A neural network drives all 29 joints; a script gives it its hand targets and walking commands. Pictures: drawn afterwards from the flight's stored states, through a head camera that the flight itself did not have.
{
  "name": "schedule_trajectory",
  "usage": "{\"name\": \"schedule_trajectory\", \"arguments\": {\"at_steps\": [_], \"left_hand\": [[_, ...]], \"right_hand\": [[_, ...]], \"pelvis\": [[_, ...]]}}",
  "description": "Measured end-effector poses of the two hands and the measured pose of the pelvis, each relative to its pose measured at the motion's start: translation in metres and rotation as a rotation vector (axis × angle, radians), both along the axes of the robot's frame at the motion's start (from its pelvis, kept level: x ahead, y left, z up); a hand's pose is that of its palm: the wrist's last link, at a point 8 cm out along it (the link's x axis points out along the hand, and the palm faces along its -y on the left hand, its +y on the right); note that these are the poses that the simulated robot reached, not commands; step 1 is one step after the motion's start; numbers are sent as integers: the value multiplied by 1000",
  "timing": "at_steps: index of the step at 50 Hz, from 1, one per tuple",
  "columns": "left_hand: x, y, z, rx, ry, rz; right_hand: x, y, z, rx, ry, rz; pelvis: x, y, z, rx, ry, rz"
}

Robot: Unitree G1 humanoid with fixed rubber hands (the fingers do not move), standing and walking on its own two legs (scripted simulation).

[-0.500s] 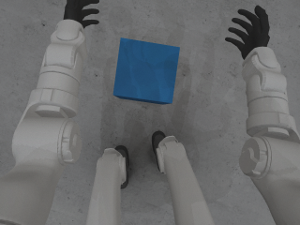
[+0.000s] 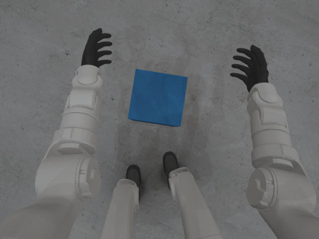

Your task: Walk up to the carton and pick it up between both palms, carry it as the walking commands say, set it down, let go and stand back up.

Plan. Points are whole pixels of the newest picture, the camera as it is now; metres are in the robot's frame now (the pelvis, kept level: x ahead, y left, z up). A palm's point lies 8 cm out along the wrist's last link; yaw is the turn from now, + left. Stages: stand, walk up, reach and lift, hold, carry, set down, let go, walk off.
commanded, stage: let go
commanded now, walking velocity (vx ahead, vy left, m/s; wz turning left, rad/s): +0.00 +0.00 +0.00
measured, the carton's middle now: (157, 101) +0.47 -0.06 -0.56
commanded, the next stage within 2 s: stand in 1.26 s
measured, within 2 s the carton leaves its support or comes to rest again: neither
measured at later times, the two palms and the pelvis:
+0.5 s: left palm (30, 153) +0.34 +0.19 -0.01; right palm (291, 159) +0.26 -0.25 -0.01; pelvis +0.05 +0.00 +0.07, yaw -2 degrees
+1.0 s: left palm out of the picture +0.24 +0.26 +0.02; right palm (281, 193) +0.23 -0.20 +0.03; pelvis +0.07 +0.04 +0.09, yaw -2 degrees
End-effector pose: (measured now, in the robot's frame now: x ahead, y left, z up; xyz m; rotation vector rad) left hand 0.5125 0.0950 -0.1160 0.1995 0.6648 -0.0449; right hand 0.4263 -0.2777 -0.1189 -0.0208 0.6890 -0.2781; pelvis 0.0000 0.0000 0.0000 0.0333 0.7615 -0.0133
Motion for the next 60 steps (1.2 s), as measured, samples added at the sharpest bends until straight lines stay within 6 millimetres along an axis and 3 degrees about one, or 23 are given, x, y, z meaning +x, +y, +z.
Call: {"name": "schedule_trajectory", "arguments": {"at_steps": [6,10,15,22,31,38,45,53,60], "left_hand": [[-53,22,6,57,25,53],[-86,35,27,57,43,68],[-114,48,57,39,50,68],[-153,77,93,30,56,68],[-217,119,118,34,97,67],[-251,148,131,34,115,80],[-268,164,138,28,116,100],[-274,163,139,28,116,100],[-274,154,137,39,98,95]], "right_hand": [[-35,-2,13,-38,64,111],[-63,-7,36,-39,92,142],[-94,-7,70,-50,105,170],[-142,13,102,-42,114,176],[-192,46,127,-23,124,156],[-203,58,140,-45,127,167],[-202,69,144,-52,121,193],[-203,72,143,-58,136,196],[-210,58,139,-91,190,168]], "pelvis": [[12,-6,18,6,-53,-5],[20,-9,32,1,-126,-4],[29,-10,49,-10,-238,-7],[45,-6,68,-26,-410,-16],[63,7,85,-48,-603,-19],[72,21,91,-61,-713,-11],[74,32,91,-68,-787,-9],[72,35,90,-67,-829,-14],[69,30,87,-65,-846,-29]]}}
